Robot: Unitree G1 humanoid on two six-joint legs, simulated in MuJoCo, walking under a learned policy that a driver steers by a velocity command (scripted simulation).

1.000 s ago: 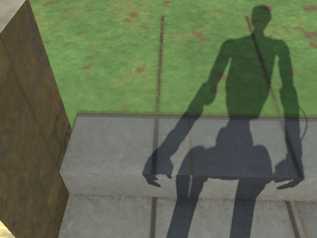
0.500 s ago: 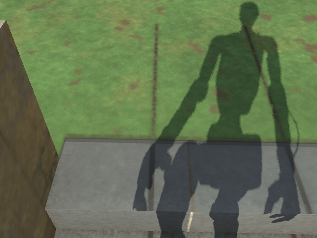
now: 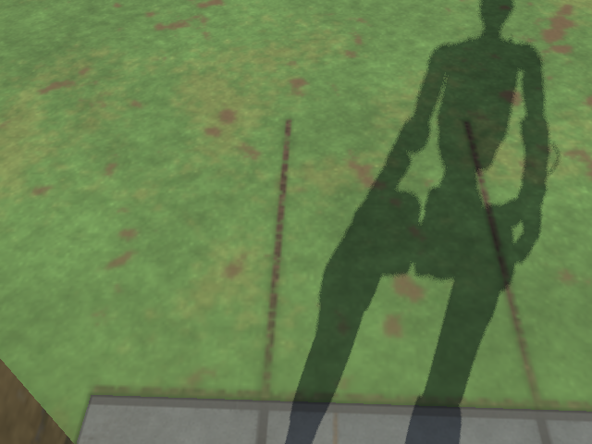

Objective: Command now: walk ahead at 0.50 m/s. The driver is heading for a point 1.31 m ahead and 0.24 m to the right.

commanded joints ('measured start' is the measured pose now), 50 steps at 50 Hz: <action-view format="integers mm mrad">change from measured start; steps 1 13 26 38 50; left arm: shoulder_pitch -64 264 -56 -493 -148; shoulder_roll -58 101 0 99 10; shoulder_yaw -37 -78 -25 20 38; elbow -10 58 -161 -324 -161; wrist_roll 42 16 16 -28 -31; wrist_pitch -54 -85 -27 -31 -60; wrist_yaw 0 -51 18 33 92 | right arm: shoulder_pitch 109 -466 -11 272 78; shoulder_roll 34 25 149 -89 39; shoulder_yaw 29 70 67 -37 -18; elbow -1 -233 187 140 72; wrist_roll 5 0 -3 7 -44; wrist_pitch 12 92 -43 -81 -36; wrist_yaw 18 15 -13 -9 -31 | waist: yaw -127 -71 71 -90 -37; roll -94 -209 -153 39 -72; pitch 40 -13 -40 64 -68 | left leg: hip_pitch -209 217 618 989 318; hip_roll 63 69 243 339 206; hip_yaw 109 527 28 130 194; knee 92 -553 -1631 -1710 -772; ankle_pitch -8 -209 -270 158 -325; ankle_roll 24 -114 -25 -34 -187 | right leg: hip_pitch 12 103 -566 -217 324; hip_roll -169 -287 -104 -119 -303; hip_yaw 248 144 335 131 398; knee -445 -647 986 -190 -599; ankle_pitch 89 1361 257 373 331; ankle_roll -22 -76 -106 87 -161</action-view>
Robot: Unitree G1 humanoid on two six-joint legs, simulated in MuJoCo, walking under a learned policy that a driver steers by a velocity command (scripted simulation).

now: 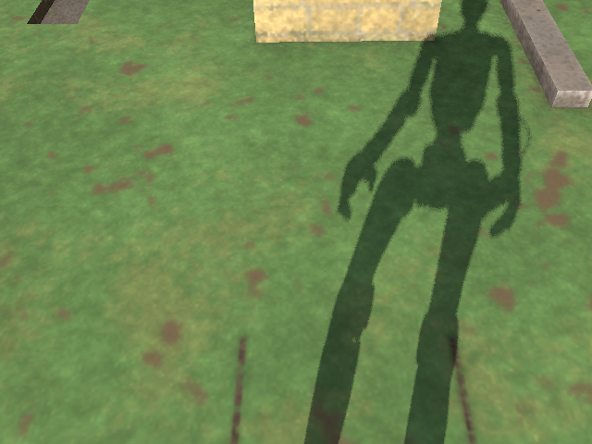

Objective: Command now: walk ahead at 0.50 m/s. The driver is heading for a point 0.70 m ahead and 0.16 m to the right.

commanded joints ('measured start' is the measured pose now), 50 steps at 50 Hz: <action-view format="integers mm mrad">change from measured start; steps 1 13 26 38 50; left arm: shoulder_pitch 0 239 92 -184 158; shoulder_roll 3 138 103 47 234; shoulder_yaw -3 23 45 29 84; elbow -45 51 -23 -171 -166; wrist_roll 11 -64 -77 -58 -32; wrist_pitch -14 -1 20 60 36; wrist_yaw -1 7 26 -25 -31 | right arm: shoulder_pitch -48 -389 -115 -2 -103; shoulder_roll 16 -36 -66 -163 -160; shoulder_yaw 5 -6 -27 -57 -44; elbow -52 -191 -94 -19 -145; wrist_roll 3 94 47 63 124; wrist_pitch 1 14 -12 5 -48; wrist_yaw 5 -32 -36 -82 -44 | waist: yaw -9 74 -19 -46 113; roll -49 -81 77 15 -135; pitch -52 124 4 145 -185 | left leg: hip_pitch -232 -179 425 466 -302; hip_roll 76 60 259 252 2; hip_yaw -33 56 -131 203 -11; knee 7 -632 -1013 -1088 224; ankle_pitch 42 335 177 333 -245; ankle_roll -9 -46 99 78 -83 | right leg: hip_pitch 188 286 -328 -388 681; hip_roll -267 -260 -176 -157 -372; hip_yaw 277 140 173 95 724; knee -224 -231 858 382 -88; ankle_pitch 101 141 -128 183 144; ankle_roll -206 -112 37 34 -313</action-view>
